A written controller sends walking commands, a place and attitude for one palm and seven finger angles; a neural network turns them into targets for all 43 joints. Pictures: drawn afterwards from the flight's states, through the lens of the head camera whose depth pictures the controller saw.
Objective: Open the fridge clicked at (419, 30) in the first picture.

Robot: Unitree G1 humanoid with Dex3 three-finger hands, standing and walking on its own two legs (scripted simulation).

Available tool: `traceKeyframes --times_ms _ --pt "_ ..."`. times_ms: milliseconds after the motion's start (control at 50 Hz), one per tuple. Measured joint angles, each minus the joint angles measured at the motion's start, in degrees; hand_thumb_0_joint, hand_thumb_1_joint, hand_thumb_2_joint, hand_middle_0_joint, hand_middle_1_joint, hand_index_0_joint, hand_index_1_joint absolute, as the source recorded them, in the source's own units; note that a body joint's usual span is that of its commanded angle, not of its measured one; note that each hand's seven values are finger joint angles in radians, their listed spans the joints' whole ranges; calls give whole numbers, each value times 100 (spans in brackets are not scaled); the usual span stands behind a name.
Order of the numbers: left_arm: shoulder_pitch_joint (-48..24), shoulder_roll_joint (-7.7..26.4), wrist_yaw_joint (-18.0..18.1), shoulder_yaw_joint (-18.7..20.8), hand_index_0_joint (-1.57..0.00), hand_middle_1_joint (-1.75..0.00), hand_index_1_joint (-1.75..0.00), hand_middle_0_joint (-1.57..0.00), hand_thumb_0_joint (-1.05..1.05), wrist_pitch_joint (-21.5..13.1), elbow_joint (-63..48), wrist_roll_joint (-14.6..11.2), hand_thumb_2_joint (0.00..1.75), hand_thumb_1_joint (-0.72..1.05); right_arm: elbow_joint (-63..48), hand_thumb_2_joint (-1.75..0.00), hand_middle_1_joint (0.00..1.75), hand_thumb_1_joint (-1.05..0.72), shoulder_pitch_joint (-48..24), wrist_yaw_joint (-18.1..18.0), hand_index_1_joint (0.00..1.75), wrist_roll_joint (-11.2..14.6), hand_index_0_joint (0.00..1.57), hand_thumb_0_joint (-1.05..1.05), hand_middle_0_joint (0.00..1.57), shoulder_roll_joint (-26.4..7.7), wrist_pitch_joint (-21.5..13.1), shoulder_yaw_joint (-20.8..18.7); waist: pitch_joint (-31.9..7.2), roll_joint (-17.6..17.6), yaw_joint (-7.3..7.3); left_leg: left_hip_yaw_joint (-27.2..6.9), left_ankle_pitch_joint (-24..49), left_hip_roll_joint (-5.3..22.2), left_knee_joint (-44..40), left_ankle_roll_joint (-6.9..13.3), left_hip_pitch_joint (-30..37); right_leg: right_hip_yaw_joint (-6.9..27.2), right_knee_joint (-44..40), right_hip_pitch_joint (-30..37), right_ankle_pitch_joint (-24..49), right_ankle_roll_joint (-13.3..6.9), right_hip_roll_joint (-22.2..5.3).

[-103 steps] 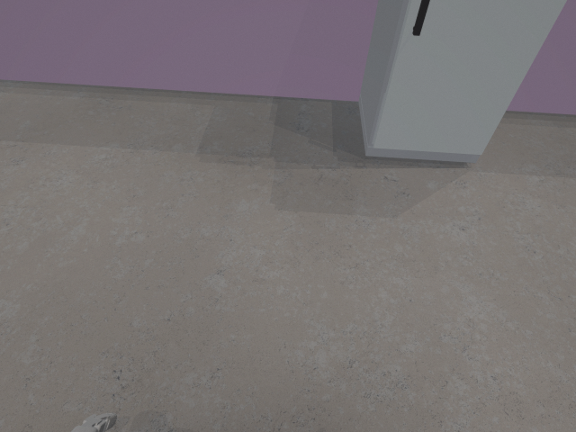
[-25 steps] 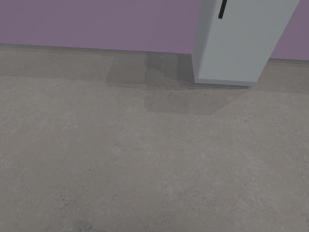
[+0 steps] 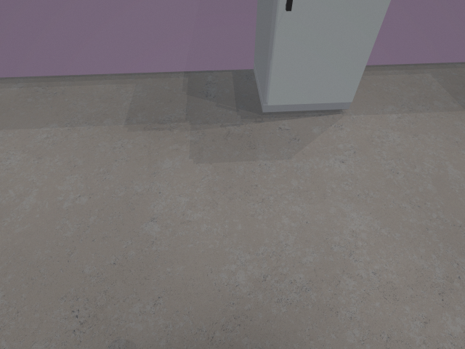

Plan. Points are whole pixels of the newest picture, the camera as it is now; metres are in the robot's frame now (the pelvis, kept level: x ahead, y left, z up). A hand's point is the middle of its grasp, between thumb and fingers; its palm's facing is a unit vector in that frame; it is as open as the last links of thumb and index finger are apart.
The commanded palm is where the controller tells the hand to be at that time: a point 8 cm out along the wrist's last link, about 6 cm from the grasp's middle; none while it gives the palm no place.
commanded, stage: walk to a spot facing it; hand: left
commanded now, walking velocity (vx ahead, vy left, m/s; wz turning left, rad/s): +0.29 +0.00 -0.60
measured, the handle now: out of the picture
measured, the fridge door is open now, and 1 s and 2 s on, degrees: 0 0 0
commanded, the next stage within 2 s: none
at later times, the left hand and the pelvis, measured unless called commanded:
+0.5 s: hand out of the picture +0.11 +0.19 -0.16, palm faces -0.10 -0.98 -0.19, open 7.4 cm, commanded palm none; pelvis +0.15 +0.00 +0.00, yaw -13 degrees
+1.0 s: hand (211, 185) +0.56 +0.11 -0.16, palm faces -0.50 -0.85 -0.14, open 7.4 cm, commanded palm none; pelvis +0.37 +0.01 +0.00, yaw -29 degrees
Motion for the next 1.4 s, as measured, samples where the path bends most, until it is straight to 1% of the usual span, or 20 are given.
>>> traceKeyframes --times_ms 60,100,180,300,400,520,560,600,640,720,820,920,1060,1100,1140,1180,1220,1240,1300,1400 --pt "279 -170 -83 27 -20 -30 -30 -20 1 -123 -124 21 90 91 -6 -90 30 -90 232 36 30 -17 21 0 20 -25 27 -50 -85 222 27 89 -448 275 605 -80 -152 -291 -543 274 240 -75 -25" --pt "424 -263 -14 30 -20 -30 -30 -20 1 -306 -162 27 90 91 44 -90 30 -91 324 44 30 -16 21 0 20 -35 110 -88 -108 324 62 -245 -1128 287 1906 -91 -697 -364 -438 220 414 -287 100" --pt "844 -439 100 29 -20 -30 -30 -20 1 -478 -112 -8 90 91 62 -90 30 -91 338 118 30 -29 21 1 20 10 99 -126 -127 249 158 -510 -528 134 3316 -81 -1583 -193 -1107 623 540 -409 241" --pt "1273 -650 91 -21 -20 -30 -30 -20 1 -597 147 -8 90 91 -286 -90 30 -91 27 134 30 -25 20 1 20 58 -78 -212 -72 137 82 -584 413 224 3156 -244 -2380 270 -2165 1153 949 -400 309" --pt "1356 -687 145 14 -20 -30 -30 -20 1 -649 222 23 90 91 -401 -90 30 -91 -186 134 30 -10 20 1 19 112 -95 -235 -62 151 148 -627 609 263 2606 -279 -2559 546 -2446 1492 833 -320 340" --pt "1324 -550 218 91 -20 -30 -30 -20 1 -638 217 53 90 91 -509 -90 30 -91 -433 151 30 23 20 1 19 291 -182 -148 -72 22 307 -479 356 47 1154 -119 -2000 889 -2245 1832 269 -123 258" --pt "1319 -473 218 145 -20 -30 -30 -20 1 -618 242 15 90 91 -581 -90 30 -91 -477 113 30 13 20 1 19 378 -330 -82 -67 -78 259 -365 695 -61 541 94 -1575 997 -1546 1705 -137 -90 238" --pt "1126 -372 190 219 -20 -30 -30 -20 1 -531 310 -45 90 91 -620 -90 30 -91 -486 77 30 -20 20 0 20 485 -467 -17 16 -205 215 -135 417 -38 895 336 -1461 830 332 1035 -372 -138 241" --pt "926 -264 165 277 -20 -30 -30 -20 1 -464 319 -31 90 91 -603 -90 30 -91 -333 53 30 -25 21 0 20 569 -505 29 -6 -260 163 90 113 24 827 410 -1111 513 1907 320 -138 -151 195" --pt "408 -65 56 384 -19 -30 -30 -20 1 -383 67 49 90 91 -379 -90 30 -91 232 -35 30 -29 21 0 20 632 -565 20 -92 -253 19 341 136 25 107 415 -366 -82 2872 -752 696 -76 -130" --pt "-102 -29 22 441 -19 -30 -30 -19 1 -315 -286 88 90 92 3 -90 30 -93 928 -151 30 9 21 -1 20 463 -573 -117 -193 -230 -97 691 90 -104 -560 463 299 -93 2828 -1660 1529 10 -364" --pt "-461 -162 -12 387 -19 -30 -30 -19 1 -219 -330 97 90 92 333 -90 30 -93 1553 -181 30 -4 20 0 19 437 -558 -101 -160 -175 -271 957 -146 -226 -893 446 828 -189 2276 -1956 1883 41 -441" --pt "-873 -509 -63 167 -19 -30 -30 -19 1 -205 -255 68 90 92 645 -90 30 -92 2141 -159 30 -59 20 0 19 670 -508 16 139 -17 -566 1239 -632 -204 -1061 278 1500 -842 247 -1378 1479 -217 -248" --pt "-926 -594 -52 112 -19 -30 -30 -20 1 -275 -265 64 90 91 737 -90 30 -91 2249 -136 30 -48 20 0 19 750 -459 42 205 30 -597 1326 -879 -87 -766 176 1581 -1028 -233 -1064 1224 -380 -43" --pt "-872 -637 -46 73 -19 -30 -30 -20 1 -411 -269 75 90 91 820 -90 30 -91 2376 -100 30 -17 20 0 20 843 -393 62 196 -11 -563 1371 -1077 88 178 76 1419 -1159 -773 -544 1275 -583 105" --pt "-765 -663 3 65 -19 -30 -30 -20 1 -576 -260 39 90 91 865 -90 30 -91 2307 -52 30 56 20 0 20 909 -288 62 195 -23 -436 911 -971 316 2243 27 637 -1125 -593 -437 1150 -844 184" --pt "-583 -660 67 65 -20 -30 -30 -20 1 -628 -185 -38 90 91 810 -90 30 -91 2026 -33 30 67 21 1 20 926 -214 11 225 -27 -394 180 -825 291 3959 38 -241 -1044 -603 -159 879 -809 256" --pt "-471 -645 129 145 -20 -30 -30 -20 0 -662 -153 -116 90 92 740 -90 30 -91 1868 -25 30 55 21 1 20 921 -198 -18 186 -22 -380 -65 -616 312 4368 29 -635 -1004 -761 18 846 -746 293" --pt "-186 -453 253 235 -20 -30 -30 -20 -3 -726 -7 -96 90 95 431 -90 30 -91 1333 -21 30 -10 20 1 20 844 -196 -93 6 38 -336 -430 -185 521 4327 -19 -1564 -844 -1336 479 953 -642 374" --pt "266 -396 225 179 -20 -30 -30 -20 -2 -743 291 -22 90 94 22 -90 30 -96 595 -45 30 -69 20 3 20 438 -200 -243 -201 239 -326 -509 382 736 3009 -158 -2321 -607 -1883 1006 906 -530 329"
